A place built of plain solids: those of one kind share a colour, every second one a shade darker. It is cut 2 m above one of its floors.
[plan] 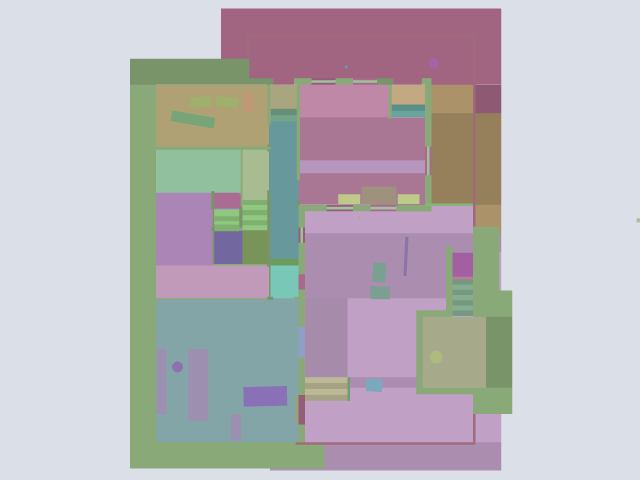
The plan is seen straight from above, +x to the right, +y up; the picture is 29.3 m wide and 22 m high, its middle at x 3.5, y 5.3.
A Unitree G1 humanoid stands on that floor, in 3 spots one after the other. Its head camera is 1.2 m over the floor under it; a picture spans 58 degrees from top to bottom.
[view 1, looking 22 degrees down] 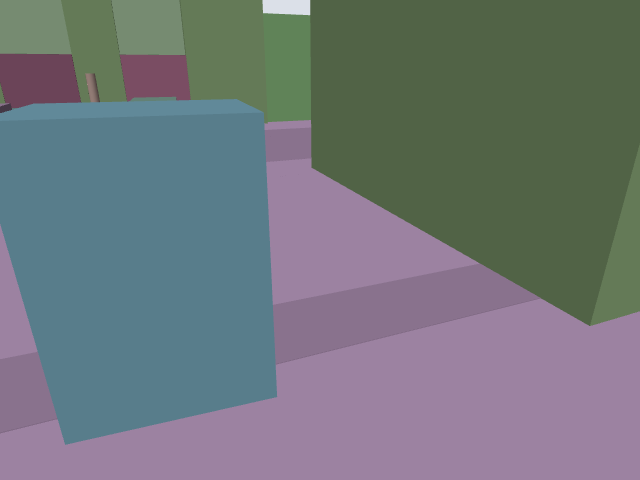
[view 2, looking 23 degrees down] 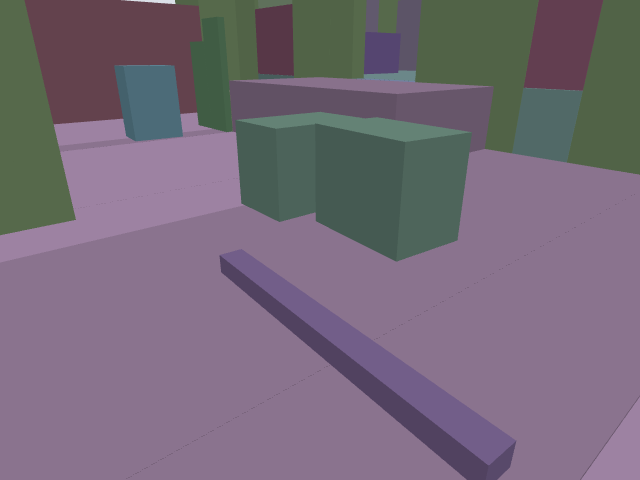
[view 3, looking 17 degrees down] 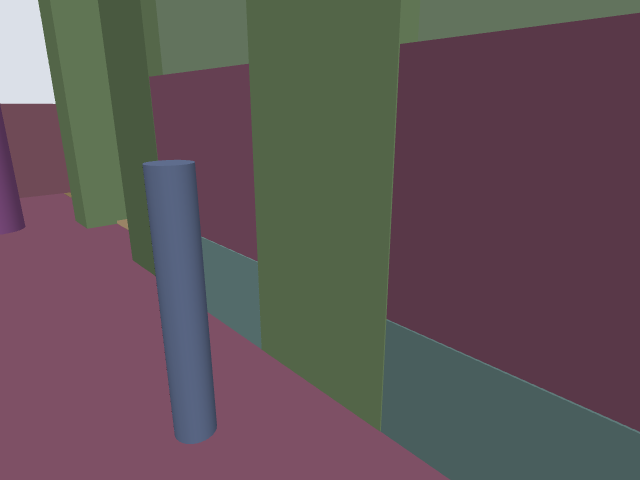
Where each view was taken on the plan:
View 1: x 5.99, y -2.97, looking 68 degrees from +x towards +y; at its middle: yard_yardp_concrete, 3.20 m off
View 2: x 8.50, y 5.82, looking -130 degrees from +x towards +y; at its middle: yard_yardp_concrete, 3.07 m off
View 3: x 3.34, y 13.81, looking -42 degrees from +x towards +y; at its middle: wall_plaster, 1.72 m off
